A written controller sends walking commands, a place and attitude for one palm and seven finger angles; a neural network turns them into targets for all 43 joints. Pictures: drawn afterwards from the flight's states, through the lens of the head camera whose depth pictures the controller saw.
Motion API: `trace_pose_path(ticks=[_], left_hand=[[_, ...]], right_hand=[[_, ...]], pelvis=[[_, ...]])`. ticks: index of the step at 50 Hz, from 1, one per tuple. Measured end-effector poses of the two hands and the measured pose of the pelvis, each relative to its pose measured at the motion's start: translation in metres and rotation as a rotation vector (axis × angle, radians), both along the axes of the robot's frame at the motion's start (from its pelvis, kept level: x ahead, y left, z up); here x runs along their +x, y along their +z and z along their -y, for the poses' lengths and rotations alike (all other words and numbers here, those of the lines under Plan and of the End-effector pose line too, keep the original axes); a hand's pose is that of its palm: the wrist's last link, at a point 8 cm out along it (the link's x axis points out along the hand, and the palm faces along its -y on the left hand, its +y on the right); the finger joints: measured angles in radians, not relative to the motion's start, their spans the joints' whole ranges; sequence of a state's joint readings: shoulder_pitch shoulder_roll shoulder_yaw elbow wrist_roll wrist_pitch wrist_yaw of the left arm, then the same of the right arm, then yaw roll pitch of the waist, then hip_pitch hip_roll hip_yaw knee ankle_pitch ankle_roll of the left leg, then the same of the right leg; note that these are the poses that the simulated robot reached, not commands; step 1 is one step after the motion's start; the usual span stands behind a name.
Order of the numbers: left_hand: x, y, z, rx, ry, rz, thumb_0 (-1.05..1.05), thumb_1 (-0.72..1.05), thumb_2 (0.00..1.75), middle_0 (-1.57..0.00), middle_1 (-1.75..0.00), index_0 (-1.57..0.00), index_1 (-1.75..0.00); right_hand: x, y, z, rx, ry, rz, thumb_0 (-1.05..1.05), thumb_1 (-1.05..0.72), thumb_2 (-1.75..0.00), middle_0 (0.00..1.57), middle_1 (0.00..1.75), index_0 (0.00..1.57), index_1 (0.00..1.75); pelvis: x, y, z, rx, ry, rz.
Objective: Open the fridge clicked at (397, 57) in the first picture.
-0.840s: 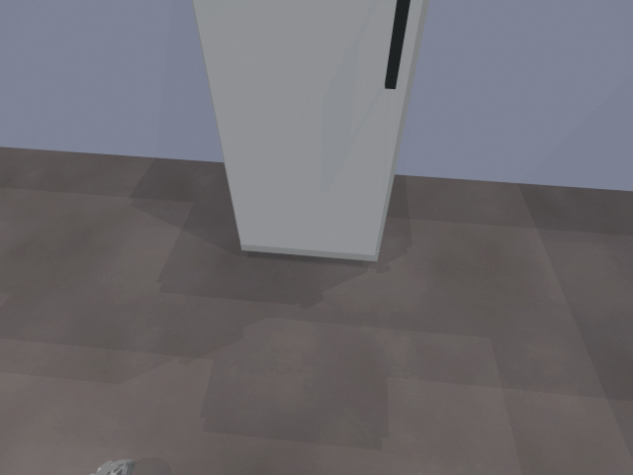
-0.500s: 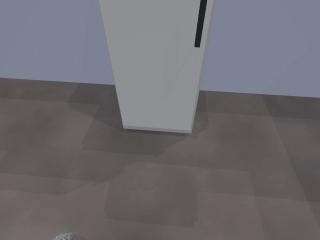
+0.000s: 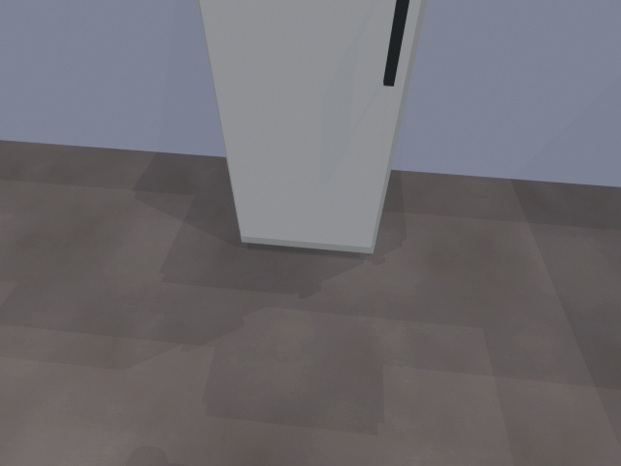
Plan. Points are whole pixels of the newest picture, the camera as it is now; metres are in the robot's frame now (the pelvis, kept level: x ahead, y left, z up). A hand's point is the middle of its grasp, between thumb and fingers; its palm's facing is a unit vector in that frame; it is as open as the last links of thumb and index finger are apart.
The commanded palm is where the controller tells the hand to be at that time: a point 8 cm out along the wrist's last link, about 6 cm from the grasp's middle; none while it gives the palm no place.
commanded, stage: look at it before walking up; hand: right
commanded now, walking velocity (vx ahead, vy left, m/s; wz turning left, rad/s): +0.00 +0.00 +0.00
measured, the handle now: (399, 11) +1.02 -0.14 +0.19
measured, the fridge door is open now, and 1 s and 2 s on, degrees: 0 0 0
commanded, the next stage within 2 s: walk to a spot facing it in 0.60 s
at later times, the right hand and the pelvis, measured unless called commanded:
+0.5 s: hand out of the picture +0.08 -0.24 -0.16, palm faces -0.02 +0.95 -0.32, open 7.4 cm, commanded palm none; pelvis +0.01 +0.00 +0.00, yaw +0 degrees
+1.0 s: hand out of the picture +0.05 -0.20 -0.19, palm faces -0.02 +0.98 -0.19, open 7.4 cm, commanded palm none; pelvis +0.05 +0.00 -0.01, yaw +4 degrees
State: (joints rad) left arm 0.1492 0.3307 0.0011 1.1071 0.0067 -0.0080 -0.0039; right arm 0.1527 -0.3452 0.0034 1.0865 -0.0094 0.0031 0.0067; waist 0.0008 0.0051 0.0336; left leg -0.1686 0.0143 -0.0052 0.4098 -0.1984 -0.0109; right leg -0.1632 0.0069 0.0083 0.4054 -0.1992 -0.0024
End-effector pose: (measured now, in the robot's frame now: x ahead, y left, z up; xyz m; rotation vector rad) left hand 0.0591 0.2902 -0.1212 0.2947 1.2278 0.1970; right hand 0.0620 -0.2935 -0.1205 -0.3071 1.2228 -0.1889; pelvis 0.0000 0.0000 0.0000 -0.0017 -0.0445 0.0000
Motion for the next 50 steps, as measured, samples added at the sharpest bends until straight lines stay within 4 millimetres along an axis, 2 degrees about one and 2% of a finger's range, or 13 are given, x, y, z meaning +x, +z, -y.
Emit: trace_pose_path(ticks=[12,37,42,50], left_hand=[[0.015,0.003,0.000,0.000,-0.012,0.025,0.01,0.90,0.89,-0.20,-0.30,-0.20,-0.30],[0.034,0.004,-0.004,0.001,-0.024,0.037,0.01,0.90,0.89,-0.20,-0.30,-0.20,-0.30],[0.027,-0.004,0.006,-0.023,-0.005,0.024,0.01,0.90,0.89,-0.20,-0.30,-0.20,-0.30],[-0.007,-0.026,0.038,-0.080,0.087,-0.071,0.01,0.91,0.89,-0.20,-0.30,-0.20,-0.30]], right_hand=[[0.012,0.000,-0.005,0.010,0.008,0.020,0.01,-0.91,-0.90,0.20,0.30,0.20,0.30],[0.019,0.004,-0.006,-0.003,-0.006,0.015,0.01,-0.91,-0.90,0.20,0.30,0.20,0.30],[0.012,-0.006,-0.018,0.024,-0.014,-0.015,0.01,-0.91,-0.90,0.20,0.30,0.20,0.30],[-0.012,-0.038,-0.048,0.140,-0.040,-0.152,0.01,-0.91,-0.90,0.20,0.30,0.20,0.30]], pelvis=[[0.004,0.001,-0.002,0.000,0.000,-0.006],[0.015,0.003,-0.006,-0.001,-0.001,-0.002],[0.023,-0.001,-0.007,0.002,0.020,-0.005],[0.054,-0.014,-0.001,0.012,0.065,-0.020]])
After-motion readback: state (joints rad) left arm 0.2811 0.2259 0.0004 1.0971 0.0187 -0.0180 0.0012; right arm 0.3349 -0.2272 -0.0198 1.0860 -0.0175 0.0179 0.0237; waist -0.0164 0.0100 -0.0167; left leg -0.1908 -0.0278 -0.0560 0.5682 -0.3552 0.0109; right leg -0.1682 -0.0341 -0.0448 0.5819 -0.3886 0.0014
